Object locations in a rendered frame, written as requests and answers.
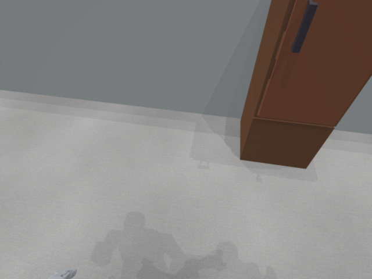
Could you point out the handle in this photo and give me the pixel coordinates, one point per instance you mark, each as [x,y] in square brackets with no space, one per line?
[305,24]

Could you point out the left robot hand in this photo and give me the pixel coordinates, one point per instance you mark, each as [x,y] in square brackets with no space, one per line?
[67,273]

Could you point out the cupboard door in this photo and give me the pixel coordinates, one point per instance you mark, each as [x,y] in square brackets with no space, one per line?
[317,84]

